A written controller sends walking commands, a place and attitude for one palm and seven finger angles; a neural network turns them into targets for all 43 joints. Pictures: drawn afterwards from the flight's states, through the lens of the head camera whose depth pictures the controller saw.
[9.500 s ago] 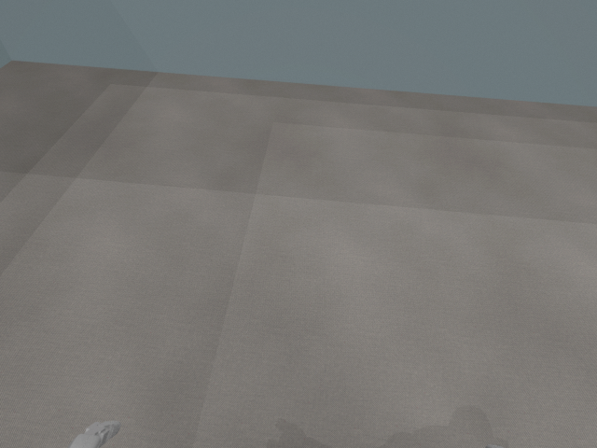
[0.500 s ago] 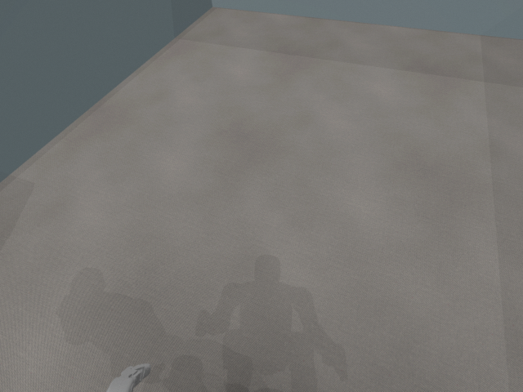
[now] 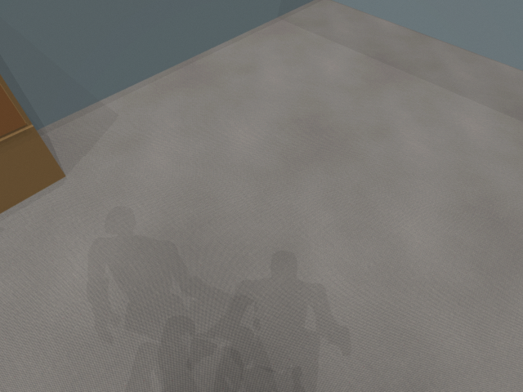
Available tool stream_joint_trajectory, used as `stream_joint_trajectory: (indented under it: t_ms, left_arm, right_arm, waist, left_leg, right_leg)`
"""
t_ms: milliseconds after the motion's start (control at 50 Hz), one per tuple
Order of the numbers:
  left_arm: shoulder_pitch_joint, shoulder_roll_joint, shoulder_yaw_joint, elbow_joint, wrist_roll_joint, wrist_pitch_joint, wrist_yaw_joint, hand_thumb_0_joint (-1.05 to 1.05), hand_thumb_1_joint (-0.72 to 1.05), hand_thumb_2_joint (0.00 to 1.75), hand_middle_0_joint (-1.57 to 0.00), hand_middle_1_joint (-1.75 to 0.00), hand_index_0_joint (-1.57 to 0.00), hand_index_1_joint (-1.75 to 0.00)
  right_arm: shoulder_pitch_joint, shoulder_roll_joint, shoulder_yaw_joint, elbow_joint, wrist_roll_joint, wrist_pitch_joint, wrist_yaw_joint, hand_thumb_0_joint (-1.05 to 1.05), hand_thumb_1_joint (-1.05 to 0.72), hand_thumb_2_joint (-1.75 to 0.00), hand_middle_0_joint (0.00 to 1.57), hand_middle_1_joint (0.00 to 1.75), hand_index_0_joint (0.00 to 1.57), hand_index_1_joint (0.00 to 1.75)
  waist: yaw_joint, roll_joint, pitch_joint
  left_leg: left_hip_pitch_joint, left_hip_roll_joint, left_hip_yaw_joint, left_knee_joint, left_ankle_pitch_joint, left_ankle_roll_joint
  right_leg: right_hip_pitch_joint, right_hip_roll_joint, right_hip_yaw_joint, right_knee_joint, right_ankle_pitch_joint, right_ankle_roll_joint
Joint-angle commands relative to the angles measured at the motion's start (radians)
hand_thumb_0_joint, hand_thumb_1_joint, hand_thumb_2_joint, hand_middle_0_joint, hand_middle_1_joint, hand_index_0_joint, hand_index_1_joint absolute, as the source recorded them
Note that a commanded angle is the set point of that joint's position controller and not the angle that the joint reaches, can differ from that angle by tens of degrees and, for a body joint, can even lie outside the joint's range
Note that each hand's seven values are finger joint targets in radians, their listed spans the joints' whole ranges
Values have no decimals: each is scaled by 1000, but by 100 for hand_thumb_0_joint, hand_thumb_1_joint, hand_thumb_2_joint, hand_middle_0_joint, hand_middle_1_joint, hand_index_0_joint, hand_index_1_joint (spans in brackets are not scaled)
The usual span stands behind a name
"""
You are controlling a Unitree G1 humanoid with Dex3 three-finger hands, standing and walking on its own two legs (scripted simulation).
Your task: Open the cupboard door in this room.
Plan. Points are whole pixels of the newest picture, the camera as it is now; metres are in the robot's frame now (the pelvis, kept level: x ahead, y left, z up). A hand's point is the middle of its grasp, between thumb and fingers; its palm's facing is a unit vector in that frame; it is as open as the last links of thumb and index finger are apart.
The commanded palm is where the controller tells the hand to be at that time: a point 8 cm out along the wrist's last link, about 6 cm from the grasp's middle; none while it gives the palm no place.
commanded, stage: turn or walk to find it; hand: left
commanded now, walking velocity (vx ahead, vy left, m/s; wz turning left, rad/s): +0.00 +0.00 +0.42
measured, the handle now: out of the picture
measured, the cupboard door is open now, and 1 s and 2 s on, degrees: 0 0 0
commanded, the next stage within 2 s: stand and wait in 0.82 s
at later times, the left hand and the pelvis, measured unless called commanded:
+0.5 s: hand out of the picture +0.04 +0.17 -0.13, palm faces +0.19 -0.94 -0.28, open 7.4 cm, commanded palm none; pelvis -0.03 -0.04 +0.01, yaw +12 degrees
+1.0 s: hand out of the picture -0.13 +0.18 -0.17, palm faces +0.44 -0.86 -0.25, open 7.4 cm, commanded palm none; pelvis -0.06 -0.02 +0.01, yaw +23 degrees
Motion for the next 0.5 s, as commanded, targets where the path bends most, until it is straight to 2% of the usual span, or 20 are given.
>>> stream_joint_trajectory:
  t_ms: [0,40,80,140,200,260,300,340,360,380,400,420,440,460,480]
  left_arm:
    - [-87,57,18,-106,7,-3,5,0,90,90,-20,-30,-20,-30]
    - [-76,82,26,-82,2,-5,-5,0,90,90,-20,-30,-20,-30]
    - [-48,79,24,-65,1,-12,-10,0,90,90,-20,-30,-20,-30]
    - [-64,71,18,-74,-1,-12,-6,0,90,90,-20,-30,-20,-30]
    - [-97,63,16,-95,-3,-11,-3,0,90,90,-20,-30,-20,-30]
    - [-116,51,13,-115,-7,-15,0,0,90,90,-20,-30,-20,-30]
    - [-88,47,12,-112,-10,-21,0,0,90,90,-20,-30,-20,-30]
    - [-25,54,16,-95,-13,-30,2,0,90,90,-20,-30,-20,-30]
    - [18,67,21,-86,-9,-38,4,0,90,90,-20,-30,-20,-30]
    - [45,126,30,-83,1,-50,8,0,90,90,-20,-30,-20,-30]
    - [57,213,50,-85,15,-56,16,0,90,90,-20,-30,-20,-30]
    - [56,224,44,-103,7,-49,17,0,90,90,-20,-30,-20,-30]
    - [-12,183,45,-117,6,-50,20,0,90,90,-20,-30,-20,-30]
    - [-76,162,41,-130,4,-48,19,0,90,90,-20,-30,-20,-30]
    - [-123,138,31,-143,3,-45,20,0,90,90,-20,-30,-20,-30]
  right_arm:
    - [109,-212,-39,-29,-7,-19,-27,0,-90,-90,20,30,20,30]
    - [30,-174,-22,-52,-6,-18,-33,0,-90,-90,20,30,20,30]
    - [28,-167,-20,-58,-2,-26,-33,0,-90,-90,20,30,20,30]
    - [58,-175,-26,-54,-1,-27,-31,0,-90,-90,20,30,20,30]
    - [71,-179,-33,-54,-5,-22,-28,0,-90,-90,20,30,20,30]
    - [70,-182,-39,-60,-10,-15,-25,0,-90,-90,20,30,20,30]
    - [49,-185,-41,-68,-13,-11,-24,0,-90,-90,20,30,20,30]
    - [28,-180,-45,-76,-8,-9,-21,0,-90,-90,20,30,20,30]
    - [17,-169,-44,-81,-3,-8,-19,0,-90,-90,20,30,20,30]
    - [35,-125,-41,-87,6,-9,-13,0,-90,-90,20,30,20,30]
    - [32,-59,-28,-115,8,-11,-10,0,-90,-90,20,30,20,30]
    - [-2,-107,-43,-120,1,1,-13,0,-90,-90,20,30,20,30]
    - [10,-115,-50,-105,-4,15,-8,0,-90,-90,20,30,20,30]
    - [30,-113,-54,-77,-6,25,-2,0,-90,-90,20,30,20,30]
    - [58,-112,-55,-60,-7,28,4,0,-90,-90,20,30,20,30]
  waist:
    - [-66,328,-91]
    - [-38,289,-47]
    - [-28,209,-70]
    - [-39,181,-91]
    - [-53,194,-78]
    - [-59,212,-82]
    - [-44,239,-98]
    - [-9,212,-113]
    - [12,178,-129]
    - [21,31,-159]
    - [33,-244,-141]
    - [48,-190,-118]
    - [13,-151,-80]
    - [-14,-139,-36]
    - [-42,-94,-14]
  left_leg:
    - [108,324,-327,-282,543,158]
    - [94,250,-252,-259,566,146]
    - [123,223,-220,-246,607,144]
    - [158,219,-246,-241,615,157]
    - [135,228,-290,-246,551,172]
    - [105,222,-335,-228,542,177]
    - [66,207,-357,-205,545,170]
    - [-17,175,-364,-160,477,142]
    - [-77,134,-338,-116,383,104]
    - [-200,62,-282,-13,213,48]
    - [-365,-78,-117,215,-162,-21]
    - [-329,-53,-149,415,-265,-18]
    - [-315,-29,-186,531,-202,-13]
    - [-313,-19,-175,603,-147,-15]
    - [-305,-2,-154,636,-100,-21]
  right_leg:
    - [-217,36,176,340,-143,30]
    - [-224,48,189,396,-42,32]
    - [-211,59,179,393,-6,41]
    - [-202,70,184,340,-3,55]
    - [-174,79,186,260,-34,56]
    - [-106,101,181,125,-63,47]
    - [-27,120,172,7,-48,40]
    - [112,136,160,-160,84,33]
    - [209,122,158,-284,192,30]
    - [352,7,268,-387,225,1]
    - [397,-251,522,-431,313,-106]
    - [229,-332,545,-456,320,-189]
    - [127,-278,489,-490,168,-194]
    - [66,-233,449,-513,61,-171]
    - [46,-197,387,-498,68,-149]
